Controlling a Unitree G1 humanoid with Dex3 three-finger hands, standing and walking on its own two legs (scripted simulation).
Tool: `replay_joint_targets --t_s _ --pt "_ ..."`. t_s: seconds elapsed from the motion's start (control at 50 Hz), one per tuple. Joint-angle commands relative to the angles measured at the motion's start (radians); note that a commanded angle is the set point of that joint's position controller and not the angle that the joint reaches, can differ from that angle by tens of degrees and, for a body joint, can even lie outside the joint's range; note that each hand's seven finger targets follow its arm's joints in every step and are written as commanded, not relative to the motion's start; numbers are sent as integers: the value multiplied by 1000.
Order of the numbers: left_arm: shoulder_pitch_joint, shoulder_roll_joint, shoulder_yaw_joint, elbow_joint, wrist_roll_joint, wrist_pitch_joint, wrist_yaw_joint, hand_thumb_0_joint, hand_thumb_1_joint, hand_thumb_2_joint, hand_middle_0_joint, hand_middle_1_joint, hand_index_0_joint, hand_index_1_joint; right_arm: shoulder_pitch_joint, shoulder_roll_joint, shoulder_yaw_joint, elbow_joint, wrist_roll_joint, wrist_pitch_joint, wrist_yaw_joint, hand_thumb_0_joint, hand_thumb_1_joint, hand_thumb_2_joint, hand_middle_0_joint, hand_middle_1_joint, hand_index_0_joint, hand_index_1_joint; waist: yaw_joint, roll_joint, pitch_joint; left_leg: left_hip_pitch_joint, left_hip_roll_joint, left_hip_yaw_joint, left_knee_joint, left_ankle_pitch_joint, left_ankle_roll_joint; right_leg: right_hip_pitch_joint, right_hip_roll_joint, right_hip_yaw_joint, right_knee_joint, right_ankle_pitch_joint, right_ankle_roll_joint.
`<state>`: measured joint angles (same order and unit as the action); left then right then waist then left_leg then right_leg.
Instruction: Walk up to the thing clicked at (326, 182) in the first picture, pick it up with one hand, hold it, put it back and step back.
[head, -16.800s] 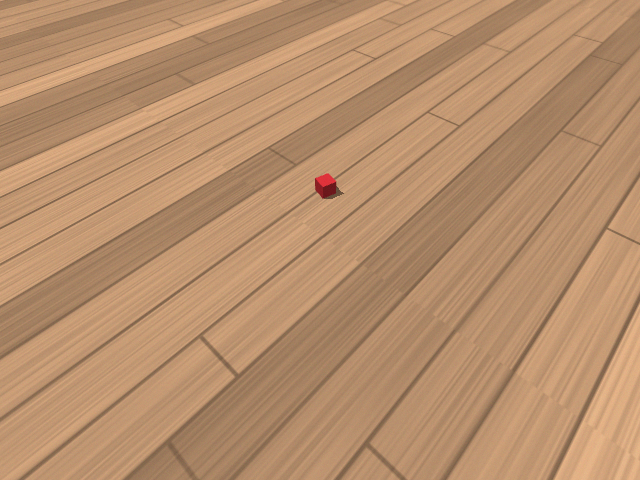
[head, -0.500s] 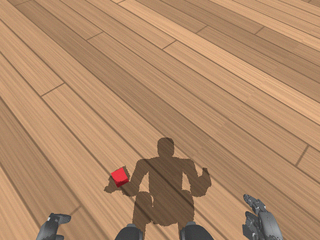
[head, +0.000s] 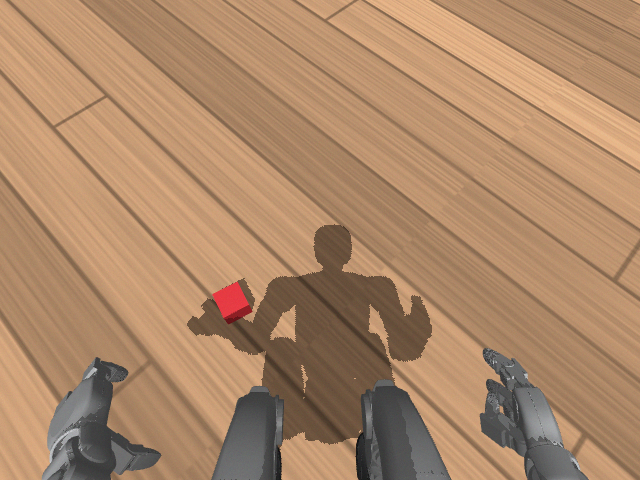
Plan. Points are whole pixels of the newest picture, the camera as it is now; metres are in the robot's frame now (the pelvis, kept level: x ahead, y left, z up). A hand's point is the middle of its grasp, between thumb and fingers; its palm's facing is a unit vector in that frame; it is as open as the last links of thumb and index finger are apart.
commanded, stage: rise first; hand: left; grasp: from above
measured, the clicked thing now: (232, 303) +0.49 +0.22 -0.58
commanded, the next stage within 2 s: none
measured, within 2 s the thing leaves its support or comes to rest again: neither
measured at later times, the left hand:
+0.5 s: hand (165, 341) +0.35 +0.29 -0.32, palm faces -0.32 -0.16 -0.93, open 13.6 cm
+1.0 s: hand (188, 313) +0.42 +0.28 -0.41, palm faces -0.34 -0.23 -0.91, open 13.7 cm
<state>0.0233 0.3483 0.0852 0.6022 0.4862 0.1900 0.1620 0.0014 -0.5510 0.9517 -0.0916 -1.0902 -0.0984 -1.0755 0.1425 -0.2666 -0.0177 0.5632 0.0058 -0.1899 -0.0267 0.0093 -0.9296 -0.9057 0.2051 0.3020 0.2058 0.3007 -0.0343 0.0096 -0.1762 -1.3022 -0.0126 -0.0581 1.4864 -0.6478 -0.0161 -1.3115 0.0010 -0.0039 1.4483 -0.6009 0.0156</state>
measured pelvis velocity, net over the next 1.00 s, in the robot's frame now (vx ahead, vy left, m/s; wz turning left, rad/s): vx -0.06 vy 0.01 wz -0.07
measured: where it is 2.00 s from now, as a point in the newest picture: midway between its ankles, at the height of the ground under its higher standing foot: outside the picture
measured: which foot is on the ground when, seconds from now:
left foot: down 0.00-1.00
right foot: down 0.00-1.00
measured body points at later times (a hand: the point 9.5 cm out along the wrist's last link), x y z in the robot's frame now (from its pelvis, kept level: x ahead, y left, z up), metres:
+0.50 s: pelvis -0.06 -0.01 -0.18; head +0.15 +0.00 +0.22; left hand +0.36 +0.30 -0.27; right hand +0.03 -0.27 -0.32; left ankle +0.02 +0.12 -0.58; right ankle +0.04 -0.13 -0.58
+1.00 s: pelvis -0.06 +0.01 -0.25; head +0.19 +0.03 +0.13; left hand +0.44 +0.29 -0.35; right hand -0.05 -0.26 -0.36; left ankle +0.02 +0.12 -0.58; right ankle +0.04 -0.13 -0.58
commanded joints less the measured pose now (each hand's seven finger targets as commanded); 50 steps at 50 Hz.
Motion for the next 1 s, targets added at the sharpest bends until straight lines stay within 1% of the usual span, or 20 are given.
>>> replay_joint_targets --t_s 0.0,0.04,0.08,0.18,0.2,0.22,0.26,0.28,0.36,0.4,0.48,0.5,0.56,0.64,0.72,0.76,0.8,0.84,0.88,0.98 --pt "-211 203 51 -54 130 -66 89 0 -528 967 -76 -1093 -86 -1082 28 -162 -74 -40 3 -34 4 0 -904 -900 201 300 200 300 4 101 -428 139 -7 28 -72 327 12 62 15 -11 1 263 -58" --pt "-265 249 71 14 176 -67 123 0 -539 974 -78 -1102 -88 -1092 31 -173 -75 -12 2 -24 10 0 -912 -903 200 300 200 300 6 80 -474 68 -13 38 5 358 21 28 17 -11 49 297 -55" --pt "-369 253 51 39 203 -70 144 0 -552 992 -78 -1098 -84 -1092 36 -175 -76 7 -2 -14 20 0 -913 -904 200 299 200 299 -2 66 -531 15 -16 40 54 344 24 -1 17 -11 90 292 -55" --pt "-579 339 59 182 313 -79 198 0 -521 967 -83 -1113 -102 -1094 54 -177 -82 55 -20 12 33 0 -916 -903 201 299 200 299 -8 28 -596 -163 -24 71 172 206 33 -37 15 -1 139 193 -42" --pt "-634 323 44 214 334 -81 213 0 -511 968 -82 -1111 -102 -1092 60 -179 -80 68 -26 15 37 0 -907 -901 201 299 200 299 -23 38 -605 -176 -22 69 193 206 32 -74 14 -9 168 190 -43" --pt "-682 357 52 239 355 -83 228 0 -500 960 -82 -1116 -104 -1093 63 -180 -77 73 -30 18 42 0 -902 -900 200 300 200 299 -20 34 -622 -190 -22 70 212 193 34 -85 14 -9 178 174 -42" --pt "-748 350 46 339 387 -93 254 0 -489 955 -79 -1128 -107 -1100 71 -173 -73 95 -42 21 49 0 -895 -898 200 300 200 300 -41 17 -606 -249 -20 74 256 171 38 -120 14 -15 205 150 -38" --pt "-766 389 64 385 406 -99 271 0 -468 932 -86 -1144 -121 -1108 72 -171 -71 99 -46 23 53 0 -898 -899 200 300 200 300 -32 -7 -605 -299 -20 80 278 146 43 -117 16 -9 208 123 -35" --pt "-897 431 90 495 467 -96 339 0 -482 946 -84 -1137 -116 -1104 93 -173 -57 136 -69 23 66 0 -894 -898 200 300 200 300 -46 36 -639 -321 -19 80 324 108 44 -198 16 -27 266 71 -40" --pt "-978 427 83 542 474 -96 370 0 -479 945 -88 -1133 -120 -1100 94 -167 -52 154 -81 21 73 0 -893 -897 200 299 200 299 -67 75 -620 -333 -14 76 339 79 41 -259 17 -40 296 46 -43" --pt "-1107 463 102 634 490 -83 421 0 -482 942 -89 -1129 -121 -1096 119 -172 -42 196 -101 13 87 0 -894 -898 200 299 200 299 -100 135 -631 -326 -7 58 367 51 36 -361 15 -67 360 30 -48" --pt "-1142 455 98 657 488 -77 434 0 -480 937 -87 -1134 -121 -1098 128 -177 -43 205 -106 11 93 0 -894 -898 200 299 200 299 -113 150 -629 -329 -6 57 378 51 35 -380 15 -71 371 35 -49" --pt "-1216 499 130 737 474 -55 458 0 -478 932 -95 -1125 -129 -1090 155 -189 -33 231 -118 -1 111 0 -900 -900 200 299 200 299 -147 161 -610 -380 -3 52 414 41 41 -413 12 -78 393 43 -42" --pt "-1284 526 146 817 428 -27 444 0 -476 927 -95 -1123 -129 -1087 171 -188 -25 260 -131 -19 135 0 -903 -901 200 299 200 299 -168 178 -591 -423 -4 49 455 42 43 -443 11 -83 429 41 -42" --pt "-1303 545 141 873 421 -6 394 0 -505 951 -93 -1111 -117 -1085 192 -204 -15 277 -127 -31 156 0 -906 -903 199 299 200 299 -185 218 -564 -433 -6 28 475 60 36 -497 10 -95 488 60 -49" --pt "-1329 550 136 850 428 -8 366 0 -498 939 -91 -1132 -121 -1099 216 -207 -11 272 -128 -32 168 0 -909 -903 199 300 200 300 -186 261 -608 -398 -7 29 494 131 30 -475 13 -96 521 122 -57" --pt "-1331 598 146 834 456 -13 352 0 -494 931 -90 -1135 -123 -1100 221 -221 -12 265 -123 -28 178 0 -909 -903 199 300 200 300 -187 277 -592 -414 -10 23 505 146 30 -498 13 -102 545 134 -59" --pt "-1318 589 134 860 484 -20 340 0 -508 939 -89 -1124 -118 -1093 224 -223 -6 263 -120 -26 187 0 -909 -904 199 300 200 300 -197 266 -569 -426 -12 18 521 148 31 -524 15 -104 557 137 -59" --pt "-1338 562 126 861 497 -34 341 0 -504 938 -94 -1119 -123 -1089 244 -227 -1 262 -124 -26 199 0 -907 -902 199 300 200 300 -211 275 -556 -436 -13 17 538 162 29 -537 13 -107 575 151 -59" --pt "-1418 596 147 846 508 -49 376 0 -500 933 -94 -1114 -123 -1083 271 -251 6 266 -133 -31 221 0 -908 -902 199 300 200 300 -238 290 -584 -451 -13 19 571 161 32 -558 18 -117 602 160 -55"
